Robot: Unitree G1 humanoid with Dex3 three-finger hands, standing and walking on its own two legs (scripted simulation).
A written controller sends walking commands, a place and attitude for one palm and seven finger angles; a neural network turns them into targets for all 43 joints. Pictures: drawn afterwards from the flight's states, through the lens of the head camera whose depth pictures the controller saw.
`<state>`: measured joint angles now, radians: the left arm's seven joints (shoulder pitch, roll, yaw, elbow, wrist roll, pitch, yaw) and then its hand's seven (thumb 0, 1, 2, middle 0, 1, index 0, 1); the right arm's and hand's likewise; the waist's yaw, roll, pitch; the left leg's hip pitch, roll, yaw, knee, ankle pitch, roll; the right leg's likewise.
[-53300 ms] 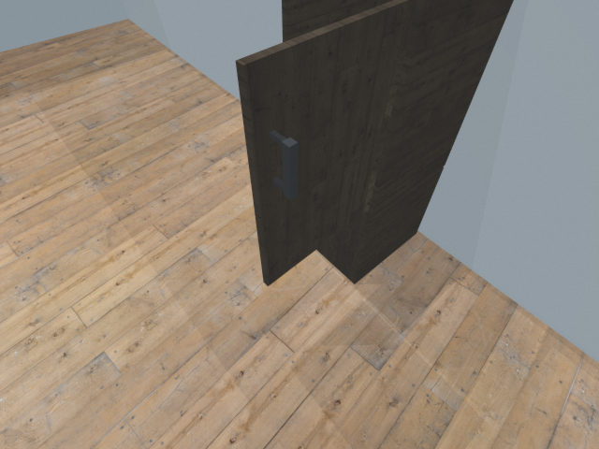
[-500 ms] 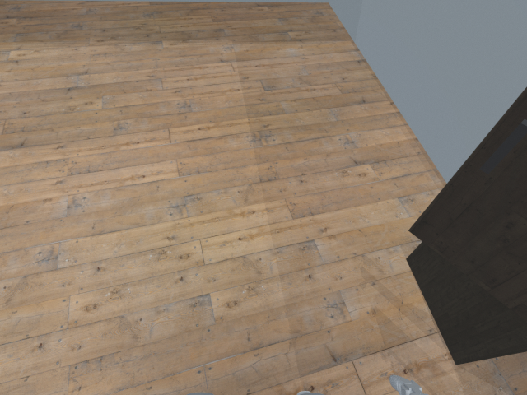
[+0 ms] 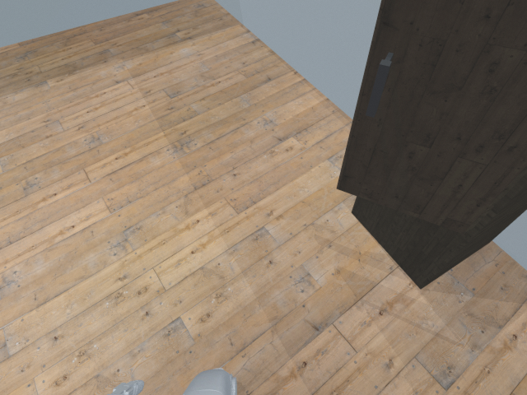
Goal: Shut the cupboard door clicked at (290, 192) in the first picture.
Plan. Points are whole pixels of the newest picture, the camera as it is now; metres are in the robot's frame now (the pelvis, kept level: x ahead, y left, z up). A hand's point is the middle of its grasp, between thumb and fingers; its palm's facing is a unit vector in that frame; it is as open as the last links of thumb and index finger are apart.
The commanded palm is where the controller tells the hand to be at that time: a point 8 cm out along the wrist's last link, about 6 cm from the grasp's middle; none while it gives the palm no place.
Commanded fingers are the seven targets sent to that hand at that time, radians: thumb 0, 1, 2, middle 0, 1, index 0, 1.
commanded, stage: turn to face it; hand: left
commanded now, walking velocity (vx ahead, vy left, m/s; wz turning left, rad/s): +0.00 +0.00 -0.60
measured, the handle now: (380, 85) +0.69 -0.21 +0.06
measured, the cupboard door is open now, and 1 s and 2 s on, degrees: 33 33 33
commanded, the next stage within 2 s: take the last steps up to it in 0.62 s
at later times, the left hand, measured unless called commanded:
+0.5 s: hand (154, 391) +0.14 +0.20 -0.15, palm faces -0.25 -0.94 -0.24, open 7.4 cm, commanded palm none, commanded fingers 0.00 0.90 0.90 -0.20 -0.30 -0.20 -0.30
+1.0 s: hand out of the picture +0.13 +0.17 -0.17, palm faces -0.40 -0.91 -0.14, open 7.4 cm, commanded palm none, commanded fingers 0.00 0.90 0.90 -0.20 -0.30 -0.20 -0.30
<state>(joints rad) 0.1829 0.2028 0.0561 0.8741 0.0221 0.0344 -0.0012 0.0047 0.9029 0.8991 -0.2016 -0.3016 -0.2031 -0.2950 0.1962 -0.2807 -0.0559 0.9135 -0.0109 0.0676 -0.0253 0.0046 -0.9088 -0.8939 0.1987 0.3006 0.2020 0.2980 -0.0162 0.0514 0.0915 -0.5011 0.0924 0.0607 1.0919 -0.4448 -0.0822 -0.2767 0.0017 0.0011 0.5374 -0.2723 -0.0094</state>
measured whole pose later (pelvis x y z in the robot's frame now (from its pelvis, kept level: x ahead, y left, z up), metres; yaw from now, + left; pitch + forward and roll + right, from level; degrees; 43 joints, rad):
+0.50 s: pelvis -0.01 +0.02 +0.00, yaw -16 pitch +0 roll -2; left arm 0.17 0.25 0.09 0.90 0.02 0.07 -0.03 0.01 0.91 0.90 -0.20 -0.30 -0.20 -0.29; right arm 0.24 -0.21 -0.03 0.91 -0.03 0.02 -0.03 0.00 -0.90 -0.89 0.20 0.30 0.21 0.30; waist -0.02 0.03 0.07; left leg -0.28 0.16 0.20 0.53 -0.24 -0.01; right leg -0.36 -0.02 -0.05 0.78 -0.42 0.03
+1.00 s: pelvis +0.01 +0.02 +0.01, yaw -24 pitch +0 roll -2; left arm 0.25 0.21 0.08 1.00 0.04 0.06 -0.04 0.01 0.90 0.90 -0.20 -0.30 -0.20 -0.29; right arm 0.32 -0.17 -0.02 0.96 -0.04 -0.02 -0.03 0.00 -0.91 -0.89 0.20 0.30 0.21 0.30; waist -0.04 -0.04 -0.01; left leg -0.23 0.08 0.11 0.51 -0.29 0.01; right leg -0.46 0.01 0.00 1.01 -0.39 -0.02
